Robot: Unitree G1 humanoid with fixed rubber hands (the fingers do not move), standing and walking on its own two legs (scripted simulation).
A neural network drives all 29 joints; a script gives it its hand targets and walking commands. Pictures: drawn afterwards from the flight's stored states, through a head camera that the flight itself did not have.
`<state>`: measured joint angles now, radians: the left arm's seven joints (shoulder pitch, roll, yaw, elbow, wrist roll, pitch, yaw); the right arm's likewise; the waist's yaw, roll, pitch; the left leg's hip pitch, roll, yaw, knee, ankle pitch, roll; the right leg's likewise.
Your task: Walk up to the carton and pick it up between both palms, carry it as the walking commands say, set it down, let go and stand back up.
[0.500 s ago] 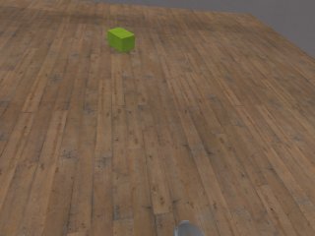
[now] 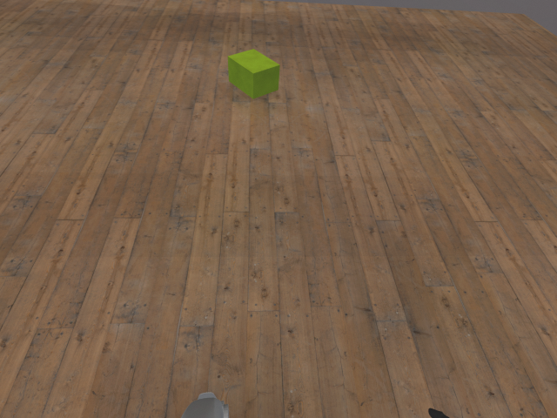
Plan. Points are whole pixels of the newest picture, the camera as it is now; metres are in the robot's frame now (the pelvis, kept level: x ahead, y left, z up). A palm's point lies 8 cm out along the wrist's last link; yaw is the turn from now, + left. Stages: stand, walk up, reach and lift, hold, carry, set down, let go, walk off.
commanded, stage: walk up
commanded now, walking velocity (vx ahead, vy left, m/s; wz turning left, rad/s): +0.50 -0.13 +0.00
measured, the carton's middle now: (253, 73) +2.38 +0.14 -0.68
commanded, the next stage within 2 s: none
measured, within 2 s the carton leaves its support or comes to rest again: neither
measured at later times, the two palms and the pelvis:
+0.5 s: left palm (128, 321) +0.32 +0.27 -0.13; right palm out of the picture +0.17 -0.19 -0.11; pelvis +0.24 +0.03 +0.02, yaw +1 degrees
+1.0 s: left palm (191, 252) +0.46 +0.18 -0.11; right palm (407, 230) +0.55 -0.30 -0.14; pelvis +0.49 -0.06 +0.01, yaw +0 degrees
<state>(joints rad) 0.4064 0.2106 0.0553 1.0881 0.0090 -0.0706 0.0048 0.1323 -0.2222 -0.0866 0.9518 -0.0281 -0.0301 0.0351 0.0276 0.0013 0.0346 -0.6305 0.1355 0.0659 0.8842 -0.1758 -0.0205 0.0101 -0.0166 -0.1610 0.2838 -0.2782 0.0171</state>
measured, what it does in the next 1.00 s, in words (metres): walks ahead: left foot, then right foot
